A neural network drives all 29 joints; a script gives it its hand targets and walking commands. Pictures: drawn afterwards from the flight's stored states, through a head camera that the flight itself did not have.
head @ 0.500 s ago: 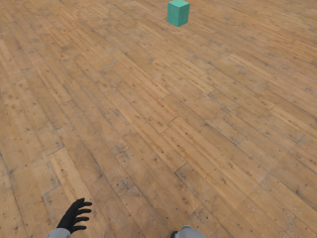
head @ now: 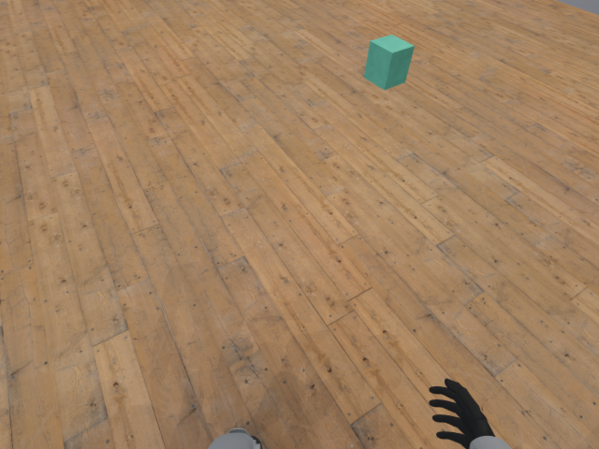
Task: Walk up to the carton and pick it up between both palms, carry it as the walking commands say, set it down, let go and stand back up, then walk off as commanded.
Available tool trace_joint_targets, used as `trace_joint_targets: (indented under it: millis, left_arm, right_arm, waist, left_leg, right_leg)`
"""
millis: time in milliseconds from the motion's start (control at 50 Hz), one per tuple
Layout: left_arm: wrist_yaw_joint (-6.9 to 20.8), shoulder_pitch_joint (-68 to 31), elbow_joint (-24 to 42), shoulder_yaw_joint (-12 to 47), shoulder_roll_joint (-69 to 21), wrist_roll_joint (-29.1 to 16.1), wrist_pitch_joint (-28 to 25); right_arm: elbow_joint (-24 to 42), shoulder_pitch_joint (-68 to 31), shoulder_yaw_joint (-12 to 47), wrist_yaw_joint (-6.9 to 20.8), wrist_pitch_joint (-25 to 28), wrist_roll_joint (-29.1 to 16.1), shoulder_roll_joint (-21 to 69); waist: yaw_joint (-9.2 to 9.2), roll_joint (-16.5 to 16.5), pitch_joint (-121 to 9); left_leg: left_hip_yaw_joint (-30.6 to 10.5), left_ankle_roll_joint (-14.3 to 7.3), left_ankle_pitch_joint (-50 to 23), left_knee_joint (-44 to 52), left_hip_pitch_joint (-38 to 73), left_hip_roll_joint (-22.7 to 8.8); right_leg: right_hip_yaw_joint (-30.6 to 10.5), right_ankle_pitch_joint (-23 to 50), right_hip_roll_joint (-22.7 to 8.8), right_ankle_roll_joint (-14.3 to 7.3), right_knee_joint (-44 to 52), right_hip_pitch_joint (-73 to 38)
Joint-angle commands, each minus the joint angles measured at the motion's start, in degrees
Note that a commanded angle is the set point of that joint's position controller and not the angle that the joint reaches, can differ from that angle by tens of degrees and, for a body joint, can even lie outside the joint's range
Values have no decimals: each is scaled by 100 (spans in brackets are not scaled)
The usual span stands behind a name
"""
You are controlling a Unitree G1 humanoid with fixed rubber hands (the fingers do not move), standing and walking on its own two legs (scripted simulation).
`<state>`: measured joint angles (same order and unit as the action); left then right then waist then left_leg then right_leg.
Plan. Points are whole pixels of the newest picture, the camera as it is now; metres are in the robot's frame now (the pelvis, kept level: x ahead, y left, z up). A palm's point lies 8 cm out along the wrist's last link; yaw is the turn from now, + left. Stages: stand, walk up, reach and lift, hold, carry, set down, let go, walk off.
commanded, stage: walk up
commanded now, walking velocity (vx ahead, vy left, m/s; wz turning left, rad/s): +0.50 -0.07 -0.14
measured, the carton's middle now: (388, 62) +2.57 -0.32 -0.65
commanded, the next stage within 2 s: none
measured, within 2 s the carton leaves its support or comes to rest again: neither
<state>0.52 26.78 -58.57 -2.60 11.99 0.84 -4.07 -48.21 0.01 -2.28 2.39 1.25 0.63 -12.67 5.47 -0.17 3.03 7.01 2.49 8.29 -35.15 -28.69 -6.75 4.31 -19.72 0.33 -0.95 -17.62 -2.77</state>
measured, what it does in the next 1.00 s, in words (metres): walks ahead: left foot, then right foot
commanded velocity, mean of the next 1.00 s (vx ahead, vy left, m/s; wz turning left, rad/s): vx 0.50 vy -0.07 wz -0.03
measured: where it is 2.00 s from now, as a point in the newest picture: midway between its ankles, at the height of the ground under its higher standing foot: (346, 259)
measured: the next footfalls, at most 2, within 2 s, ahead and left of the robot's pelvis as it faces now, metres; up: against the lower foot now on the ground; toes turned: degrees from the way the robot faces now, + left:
left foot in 0.04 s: +0.18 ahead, +0.14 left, +0.00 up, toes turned +9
right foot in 0.54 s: +0.39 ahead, -0.18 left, +0.00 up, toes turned -9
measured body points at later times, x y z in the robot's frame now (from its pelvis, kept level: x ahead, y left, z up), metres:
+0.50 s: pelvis +0.24 -0.03 +0.00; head +0.27 -0.02 +0.45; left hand +0.41 +0.18 -0.13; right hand +0.13 -0.27 -0.13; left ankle +0.14 +0.13 -0.74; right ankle +0.35 -0.18 -0.72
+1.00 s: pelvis +0.48 -0.06 +0.00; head +0.50 -0.07 +0.45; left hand +0.37 +0.17 -0.13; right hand +0.67 -0.28 -0.12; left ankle +0.63 +0.08 -0.70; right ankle +0.35 -0.18 -0.74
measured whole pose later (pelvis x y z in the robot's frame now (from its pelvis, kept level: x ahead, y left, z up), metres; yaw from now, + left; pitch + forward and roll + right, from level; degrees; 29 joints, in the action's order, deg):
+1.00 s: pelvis +0.48 -0.06 +0.00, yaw -2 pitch +0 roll +1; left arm 0.0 28.3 -62.4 -2.1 10.6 0.7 -4.9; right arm -51.6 -0.5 -2.3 3.1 0.9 0.8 -11.7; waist 5.1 -0.7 3.3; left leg 7.0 1.7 6.7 -35.7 -30.6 -6.0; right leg 7.0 -18.2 -3.0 1.3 -13.9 -4.5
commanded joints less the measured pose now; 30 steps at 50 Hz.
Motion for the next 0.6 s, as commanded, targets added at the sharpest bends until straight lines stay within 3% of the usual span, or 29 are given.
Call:
trace_joint_targets:
  millis: [0,20,40,60,80,100,140,180,240,340,400,460,480,500,520,540,560,580]
  left_arm:
    - [-42,-41,154,-187,1000,-90,-10]
    - [-43,-13,124,-137,873,-124,20]
    - [-35,-162,250,-138,694,-110,9]
    - [-15,130,347,-161,497,-83,11]
    - [-18,-49,217,-227,683,-40,37]
    - [31,-236,197,-188,615,-25,31]
    - [144,-352,176,-179,472,15,118]
    - [221,-317,164,-175,361,77,263]
    - [288,-905,316,-91,256,104,365]
    - [423,-2117,766,4,170,49,372]
    - [441,-2464,922,-14,227,0,328]
    - [409,-2422,949,-48,291,25,276]
    - [368,-2233,904,-60,347,44,239]
    - [294,-1802,755,-102,494,68,158]
    - [188,-765,402,-227,758,133,29]
    - [79,222,149,-470,1385,249,-50]
    - [44,432,140,-464,1623,151,-14]
    - [25,-47,197,-389,1451,133,-25]
  right_arm:
    - [-27,600,-110,-94,149,31,-549]
    - [-390,1581,-216,-188,197,114,-823]
    - [-709,2807,-420,-331,223,276,-1540]
    - [-672,3060,-526,-395,179,168,-2242]
    - [-664,2617,-428,-359,157,101,-1894]
    - [-629,2036,-302,-331,171,78,-1427]
    - [-584,1351,-188,-279,250,63,-793]
    - [-656,1454,-124,-243,336,-4,-677]
    - [-808,1964,-120,-244,403,6,-714]
    - [-888,2485,-206,-255,364,62,-824]
    - [-873,2605,-281,-269,330,71,-947]
    - [-879,2670,-335,-297,246,80,-1062]
    - [-891,2624,-340,-303,221,87,-1096]
    - [-924,2631,-288,-282,219,99,-969]
    - [-906,2644,-170,-239,218,158,-659]
    - [-631,2606,-41,-210,279,152,-206]
    - [-430,2403,-53,-209,287,68,-199]
    - [-473,2227,-91,-210,320,83,-311]
  waist:
    - [-580,389,-157]
    - [-927,66,-701]
    - [-1331,-1003,-1120]
    - [-1395,-1804,-1536]
    - [-1125,-907,-1184]
    - [-855,-868,-580]
    - [-463,-732,-6]
    - [-328,-816,4]
    - [-471,-833,17]
    - [-844,-1042,427]
    - [-929,-1117,475]
    - [-851,-1095,345]
    - [-706,-1008,210]
    - [-499,-731,-186]
    - [-96,-119,-873]
    - [321,1781,-1355]
    - [286,1831,-1485]
    - [43,1316,-1123]
  left_leg:
    - [292,-97,246,596,1607,208]
    - [110,-226,254,622,2978,88]
    - [-1856,-336,491,1121,4174,-1346]
    - [-4411,-752,552,2123,4411,-2871]
    - [-4009,-897,1098,2184,3645,-2527]
    - [-3199,-853,1313,2310,2889,-2079]
    - [-1888,-700,829,2383,1861,-1373]
    - [-1243,-596,-390,2295,1594,-1189]
    - [-845,-607,-1274,2188,1770,-1170]
    - [-471,-623,-346,2614,1935,-1081]
    - [-468,-699,-118,2704,2031,-1184]
    - [-482,-749,-313,2463,2199,-1317]
    - [-367,-706,-463,2122,2164,-1241]
    - [-85,-617,-593,1249,2028,-920]
    - [89,-474,-72,-348,1192,-505]
    - [112,-207,2042,-2257,-451,170]
    - [-502,-265,2535,-3284,-1082,248]
    - [-843,-340,2040,-3662,-1256,-1]
  right_leg:
    - [-670,2716,-1047,-558,-460,846]
    - [-365,2596,-635,-454,-1863,1412]
    - [-285,378,-168,-241,-3767,2866]
    - [-585,-1267,128,-124,-5127,3995]
    - [-1072,-783,-310,-131,-5591,3879]
    - [-1026,-252,-443,-179,-5555,3856]
    - [-859,523,-644,-53,-5165,3444]
    - [-632,859,-618,117,-4948,3184]
    - [-378,1156,-671,261,-4424,3427]
    - [-76,1593,-675,303,-2513,3363]
    - [47,1337,-597,259,-1719,2949]
    - [204,942,-487,169,-1264,2555]
    - [333,950,-414,107,-1009,2195]
    - [455,930,-368,-43,-786,1456]
    - [129,789,-608,-240,-834,46]
    - [-2048,-371,-1977,-482,-253,-977]
    - [-3477,-1102,-2538,-749,509,-1089]
    - [-3304,-1066,-2477,-864,514,-707]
